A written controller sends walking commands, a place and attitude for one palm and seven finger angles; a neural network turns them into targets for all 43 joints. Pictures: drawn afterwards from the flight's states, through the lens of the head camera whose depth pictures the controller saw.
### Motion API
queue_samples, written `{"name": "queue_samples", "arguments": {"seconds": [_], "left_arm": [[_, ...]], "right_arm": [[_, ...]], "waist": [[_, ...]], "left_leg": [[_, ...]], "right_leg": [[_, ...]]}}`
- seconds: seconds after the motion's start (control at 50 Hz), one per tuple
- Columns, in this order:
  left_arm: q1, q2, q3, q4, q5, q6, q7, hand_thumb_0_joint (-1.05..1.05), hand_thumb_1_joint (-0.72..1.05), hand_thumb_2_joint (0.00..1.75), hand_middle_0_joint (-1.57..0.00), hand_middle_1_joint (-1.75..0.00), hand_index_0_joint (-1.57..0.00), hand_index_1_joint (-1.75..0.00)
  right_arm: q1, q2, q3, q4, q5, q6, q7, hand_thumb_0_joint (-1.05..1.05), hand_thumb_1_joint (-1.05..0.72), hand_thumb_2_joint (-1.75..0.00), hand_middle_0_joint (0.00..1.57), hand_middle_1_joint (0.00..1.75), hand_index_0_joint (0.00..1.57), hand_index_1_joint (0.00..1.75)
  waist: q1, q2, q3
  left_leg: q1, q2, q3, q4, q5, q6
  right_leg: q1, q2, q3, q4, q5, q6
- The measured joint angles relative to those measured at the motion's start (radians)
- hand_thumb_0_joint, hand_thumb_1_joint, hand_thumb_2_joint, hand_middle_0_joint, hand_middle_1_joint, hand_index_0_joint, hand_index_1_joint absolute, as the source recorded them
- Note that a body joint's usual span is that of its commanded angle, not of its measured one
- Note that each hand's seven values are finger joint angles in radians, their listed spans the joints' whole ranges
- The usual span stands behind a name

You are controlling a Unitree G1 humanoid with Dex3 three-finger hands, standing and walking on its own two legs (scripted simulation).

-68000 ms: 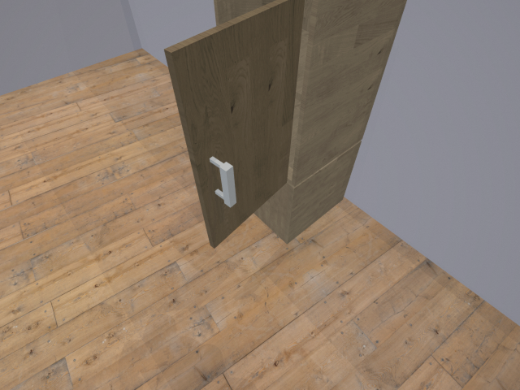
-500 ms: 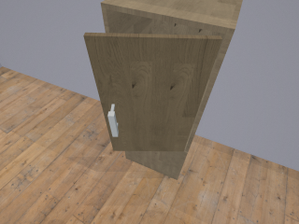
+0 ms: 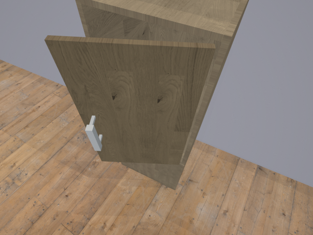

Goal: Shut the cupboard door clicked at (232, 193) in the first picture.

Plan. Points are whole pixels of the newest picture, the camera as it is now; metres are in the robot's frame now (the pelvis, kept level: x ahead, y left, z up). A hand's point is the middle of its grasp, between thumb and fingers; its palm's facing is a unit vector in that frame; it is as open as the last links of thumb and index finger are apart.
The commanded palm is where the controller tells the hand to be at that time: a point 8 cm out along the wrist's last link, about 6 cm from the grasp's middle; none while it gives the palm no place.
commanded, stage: come to a stop and stand still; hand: left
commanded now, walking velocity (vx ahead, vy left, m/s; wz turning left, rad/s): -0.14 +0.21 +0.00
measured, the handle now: (95, 133) +0.42 +0.22 -0.06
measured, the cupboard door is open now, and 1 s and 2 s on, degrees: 24 24 24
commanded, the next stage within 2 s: look again from close up in 1.68 s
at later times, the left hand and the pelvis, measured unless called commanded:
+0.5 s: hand out of the picture -0.02 +0.21 -0.18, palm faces +0.10 -0.98 -0.17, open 7.4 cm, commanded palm none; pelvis -0.04 +0.02 +0.00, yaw +2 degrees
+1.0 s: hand out of the picture -0.02 +0.19 -0.17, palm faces -0.03 -0.98 -0.22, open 7.3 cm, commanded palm none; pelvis -0.03 +0.01 +0.00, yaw +0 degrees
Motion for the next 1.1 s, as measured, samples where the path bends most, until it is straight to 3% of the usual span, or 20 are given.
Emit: {"name": "queue_samples", "arguments": {"seconds": [0.06,0.1,0.16,0.22,0.3,0.38,0.46,0.52,0.6,0.72,0.78,0.8,0.84,0.92,1.1], "left_arm": [[-0.013,-0.018,-0.008,0.007,0.004,-0.027,0.015,0.00,0.91,0.89,-0.20,-0.30,-0.20,-0.30],[-0.024,-0.032,-0.010,0.007,0.005,-0.030,0.026,0.00,0.92,0.89,-0.20,-0.30,-0.20,-0.30],[-0.036,-0.038,-0.008,0.000,0.008,-0.024,0.038,0.00,0.93,0.89,-0.20,-0.30,-0.20,-0.30],[-0.036,-0.036,-0.006,-0.010,0.013,-0.017,0.044,0.00,0.92,0.89,-0.20,-0.30,-0.21,-0.30],[-0.023,-0.019,0.001,-0.019,0.020,-0.006,0.044,0.00,0.91,0.89,-0.20,-0.30,-0.21,-0.30],[0.009,0.006,0.009,-0.015,0.015,0.011,0.036,0.00,0.91,0.89,-0.20,-0.30,-0.21,-0.30],[0.027,0.022,0.014,0.022,0.009,0.038,0.028,0.00,0.91,0.89,-0.20,-0.30,-0.20,-0.30],[0.051,0.022,0.011,0.040,0.011,0.029,0.017,0.00,0.91,0.89,-0.20,-0.30,-0.20,-0.30],[0.081,0.012,0.000,0.070,0.007,0.015,0.009,0.00,0.91,0.89,-0.19,-0.30,-0.20,-0.30],[0.057,-0.017,-0.018,0.104,-0.002,0.023,0.012,0.00,0.91,0.89,-0.19,-0.30,-0.20,-0.30],[0.045,-0.018,-0.026,0.113,-0.001,0.004,0.030,0.01,0.93,0.89,-0.20,-0.30,-0.20,-0.30],[0.048,-0.015,-0.034,0.110,-0.002,-0.012,0.038,0.01,0.93,0.89,-0.20,-0.30,-0.20,-0.30],[0.044,-0.028,-0.049,0.115,-0.002,-0.029,0.043,0.01,0.93,0.89,-0.20,-0.30,-0.20,-0.30],[0.051,-0.036,-0.066,0.125,-0.007,-0.047,0.042,0.01,0.92,0.89,-0.20,-0.30,-0.20,-0.30],[0.055,-0.038,-0.070,0.126,-0.012,-0.052,0.045,0.01,0.93,0.89,-0.20,-0.30,-0.20,-0.30]], "right_arm": [[-0.012,-0.017,-0.016,0.004,0.014,0.024,0.006,0.00,-0.91,-0.89,0.21,0.30,0.20,0.30],[-0.037,-0.027,-0.024,0.004,0.018,0.046,0.003,0.00,-0.91,-0.89,0.20,0.30,0.20,0.30],[-0.071,-0.037,-0.031,-0.006,0.017,0.061,0.009,0.00,-0.91,-0.89,0.20,0.30,0.20,0.30],[-0.100,-0.045,-0.036,-0.028,0.012,0.072,0.020,0.00,-0.91,-0.89,0.20,0.30,0.20,0.30],[-0.122,-0.044,-0.033,-0.060,0.010,0.066,0.033,0.00,-0.91,-0.89,0.20,0.30,0.20,0.30],[-0.109,-0.038,-0.019,-0.082,0.013,0.033,0.035,0.00,-0.91,-0.90,0.20,0.30,0.20,0.30],[-0.075,-0.009,0.000,-0.064,-0.001,0.019,0.029,0.00,-0.91,-0.89,0.20,0.30,0.20,0.30],[-0.044,0.005,0.009,-0.037,0.000,0.012,0.012,0.00,-0.93,-0.89,0.20,0.30,0.20,0.30],[-0.008,0.012,0.017,-0.008,0.002,-0.006,0.003,0.00,-0.93,-0.89,0.20,0.30,0.20,0.30],[0.031,0.029,0.023,0.045,0.002,-0.009,-0.009,0.00,-0.92,-0.89,0.21,0.30,0.20,0.30],[0.049,0.032,0.027,0.073,0.011,-0.004,-0.007,0.00,-0.91,-0.89,0.21,0.30,0.20,0.30],[0.053,0.030,0.032,0.069,0.014,0.000,0.000,0.00,-0.91,-0.89,0.21,0.30,0.20,0.30],[0.044,0.013,0.034,0.064,0.008,0.008,0.016,0.00,-0.91,-0.89,0.20,0.30,0.20,0.30],[0.054,0.006,0.045,0.054,0.010,-0.010,0.022,0.00,-0.91,-0.89,0.20,0.30,0.20,0.30],[0.027,0.006,0.064,0.070,0.009,-0.016,0.010,0.02,-0.93,-0.89,0.20,0.30,0.20,0.30]], "waist": [[0.001,0.029,0.009],[0.003,0.040,0.019],[0.013,0.035,0.028],[0.024,0.025,0.024],[0.042,-0.001,0.006],[0.050,-0.022,-0.029],[0.044,-0.045,-0.050],[0.042,-0.046,-0.067],[0.030,-0.045,-0.075],[-0.001,-0.037,-0.056],[-0.001,-0.031,-0.052],[0.003,-0.035,-0.054],[-0.003,0.007,-0.041],[-0.023,0.036,-0.047],[0.000,0.048,-0.069]], "left_leg": [[-0.055,-0.010,-0.043,0.145,-0.139,-0.001],[-0.108,-0.045,-0.076,0.291,-0.217,0.002],[-0.178,-0.091,-0.086,0.477,-0.213,-0.004],[-0.212,-0.113,-0.082,0.538,-0.175,-0.010],[-0.174,-0.111,-0.072,0.404,-0.154,-0.003],[-0.037,-0.095,-0.063,0.067,-0.056,0.022],[-0.017,-0.109,-0.059,0.024,-0.002,0.082],[0.020,-0.116,-0.057,-0.070,0.045,0.092],[0.056,-0.123,-0.049,-0.161,0.092,0.100],[0.054,-0.129,-0.043,-0.175,0.100,0.099],[0.022,-0.128,-0.036,-0.116,0.073,0.089],[-0.007,-0.131,-0.023,-0.070,0.049,0.085],[-0.038,-0.104,-0.026,-0.007,0.018,0.076],[-0.034,-0.102,-0.037,0.019,-0.007,0.075],[0.023,-0.111,-0.036,-0.024,-0.003,0.063]], "right_leg": [[0.017,0.004,-0.016,-0.004,-0.070,-0.015],[0.016,0.002,-0.021,0.003,-0.076,-0.026],[0.024,-0.006,-0.023,-0.022,-0.049,-0.033],[0.023,-0.014,-0.024,-0.047,-0.024,-0.032],[0.008,-0.025,-0.021,-0.066,0.005,-0.022],[-0.024,-0.026,-0.017,-0.036,0.007,-0.002],[-0.052,-0.003,0.028,0.108,-0.169,-0.002],[-0.069,0.025,0.049,0.258,-0.165,-0.006],[-0.029,0.035,0.033,0.254,-0.169,0.001],[0.067,0.037,0.021,0.072,-0.206,-0.004],[0.135,0.036,0.022,-0.096,-0.080,-0.018],[0.144,0.031,0.037,-0.136,-0.110,-0.031],[0.123,0.055,0.040,-0.107,-0.126,-0.033],[0.120,0.057,0.032,-0.064,-0.129,-0.031],[0.156,0.049,0.033,-0.060,-0.154,-0.041]]}}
